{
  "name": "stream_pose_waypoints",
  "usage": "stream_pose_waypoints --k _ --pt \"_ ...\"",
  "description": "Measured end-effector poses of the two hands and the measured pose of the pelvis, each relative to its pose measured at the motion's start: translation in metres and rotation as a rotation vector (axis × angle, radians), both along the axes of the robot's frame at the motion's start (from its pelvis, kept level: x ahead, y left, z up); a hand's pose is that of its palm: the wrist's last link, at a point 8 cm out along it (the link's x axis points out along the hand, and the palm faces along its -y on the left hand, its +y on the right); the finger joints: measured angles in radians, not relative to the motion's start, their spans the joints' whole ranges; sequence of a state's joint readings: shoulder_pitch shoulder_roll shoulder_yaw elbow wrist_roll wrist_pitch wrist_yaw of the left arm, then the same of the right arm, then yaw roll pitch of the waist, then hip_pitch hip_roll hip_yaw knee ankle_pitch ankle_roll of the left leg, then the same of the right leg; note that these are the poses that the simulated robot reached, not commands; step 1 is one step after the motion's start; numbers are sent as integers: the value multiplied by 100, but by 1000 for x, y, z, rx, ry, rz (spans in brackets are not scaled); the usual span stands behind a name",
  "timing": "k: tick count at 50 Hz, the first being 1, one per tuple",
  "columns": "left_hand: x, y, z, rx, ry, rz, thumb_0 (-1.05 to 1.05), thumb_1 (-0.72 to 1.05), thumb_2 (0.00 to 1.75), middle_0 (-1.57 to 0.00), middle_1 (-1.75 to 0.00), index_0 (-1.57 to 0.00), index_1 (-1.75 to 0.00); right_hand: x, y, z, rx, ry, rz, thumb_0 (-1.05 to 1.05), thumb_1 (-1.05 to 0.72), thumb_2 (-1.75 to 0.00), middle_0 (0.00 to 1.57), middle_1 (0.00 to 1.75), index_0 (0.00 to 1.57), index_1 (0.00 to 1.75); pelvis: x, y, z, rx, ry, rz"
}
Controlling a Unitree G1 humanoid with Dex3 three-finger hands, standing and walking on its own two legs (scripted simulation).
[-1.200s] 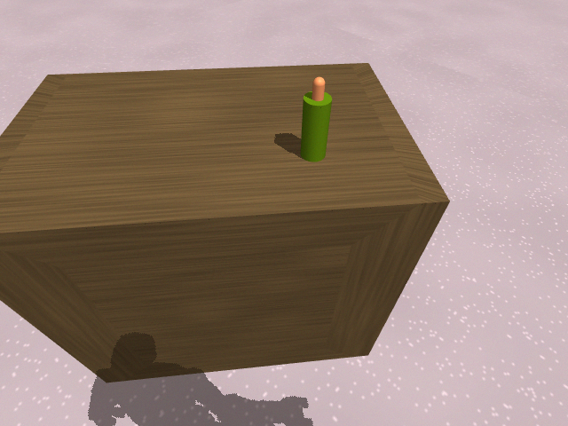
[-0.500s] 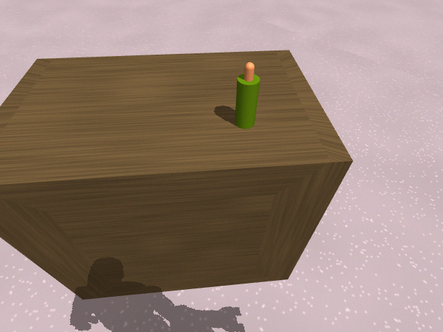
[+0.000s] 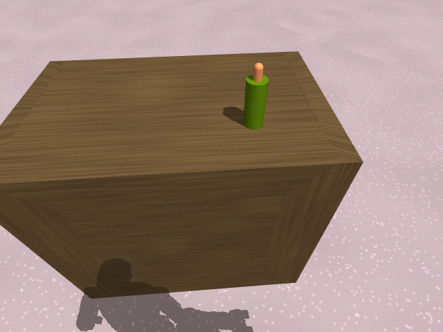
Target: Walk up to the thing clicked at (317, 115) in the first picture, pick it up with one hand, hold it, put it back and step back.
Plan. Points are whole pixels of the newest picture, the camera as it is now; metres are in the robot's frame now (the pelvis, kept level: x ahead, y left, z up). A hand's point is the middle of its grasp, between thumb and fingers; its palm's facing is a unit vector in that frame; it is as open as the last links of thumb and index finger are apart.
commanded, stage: walk up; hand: right
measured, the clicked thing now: (255, 96) +0.62 -0.06 +0.11
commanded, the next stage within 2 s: none
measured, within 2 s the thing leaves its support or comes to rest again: neither
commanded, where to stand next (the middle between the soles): +0.13 +0.10 m, yaw +5 degrees
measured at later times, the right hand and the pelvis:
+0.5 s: hand out of the picture +0.16 -0.11 -0.15, palm faces -0.11 +0.92 -0.38, open 7.4 cm; pelvis +0.08 +0.14 -0.01, yaw +6 degrees
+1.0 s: hand (307, 307) +0.22 -0.17 -0.17, palm faces -0.08 +0.90 -0.42, open 7.4 cm; pelvis +0.10 +0.10 -0.02, yaw +4 degrees
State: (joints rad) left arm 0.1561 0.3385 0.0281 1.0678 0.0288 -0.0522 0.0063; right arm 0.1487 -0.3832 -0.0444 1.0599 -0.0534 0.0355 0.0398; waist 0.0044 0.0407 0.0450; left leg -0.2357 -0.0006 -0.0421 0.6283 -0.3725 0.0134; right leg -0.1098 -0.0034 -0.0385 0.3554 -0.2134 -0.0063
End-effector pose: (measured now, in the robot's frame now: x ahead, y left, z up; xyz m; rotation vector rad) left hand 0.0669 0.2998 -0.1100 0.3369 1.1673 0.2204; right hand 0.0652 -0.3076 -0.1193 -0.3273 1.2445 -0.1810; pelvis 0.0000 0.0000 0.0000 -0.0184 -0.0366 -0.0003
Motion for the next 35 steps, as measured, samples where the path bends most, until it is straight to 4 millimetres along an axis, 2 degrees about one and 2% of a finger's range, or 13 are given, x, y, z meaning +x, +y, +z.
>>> stream_pose_waypoints --k 4,8,12,16,21,25,30,35 --pt "-21 34 9 66 19 52 1 90 90 -21 -30 -21 -30 7 2 1 -7 17 14 0 -90 -90 21 30 20 30 8 18 -2 -6 0 20" --pt "-34 77 15 116 52 86 1 90 90 -21 -30 -21 -30 16 17 0 -15 44 32 0 -91 -90 20 30 20 30 20 42 -6 -17 -6 47" --pt "-34 123 6 133 77 103 1 90 90 -21 -30 -21 -30 36 50 -4 -26 55 59 1 -91 -90 20 30 19 30 35 74 -17 -28 -8 79" --pt "-15 164 -19 118 98 98 1 90 90 -21 -30 -20 -30 57 92 -11 -50 15 60 0 -91 -90 20 30 20 30 49 109 -32 14 -21 82" --pt "23 170 -25 42 70 89 1 90 90 -20 -30 -20 -30 71 137 1 -30 -2 65 0 -90 -90 21 30 20 30 66 130 -20 -10 -8 106" --pt "44 165 -25 -12 51 86 1 90 90 -20 -30 -20 -30 89 155 10 -37 -32 84 0 -90 -90 21 30 20 30 82 141 -13 6 -1 101" --pt "62 159 -31 -38 76 83 1 90 90 -20 -30 -20 -30 116 158 11 -67 -85 100 0 -90 -90 21 30 20 30 95 147 -14 20 -2 89" --pt "80 152 -31 -31 75 63 1 90 90 -21 -30 -20 -30 136 143 8 -97 -119 102 0 -90 -90 21 30 20 30 99 139 -20 20 6 80"
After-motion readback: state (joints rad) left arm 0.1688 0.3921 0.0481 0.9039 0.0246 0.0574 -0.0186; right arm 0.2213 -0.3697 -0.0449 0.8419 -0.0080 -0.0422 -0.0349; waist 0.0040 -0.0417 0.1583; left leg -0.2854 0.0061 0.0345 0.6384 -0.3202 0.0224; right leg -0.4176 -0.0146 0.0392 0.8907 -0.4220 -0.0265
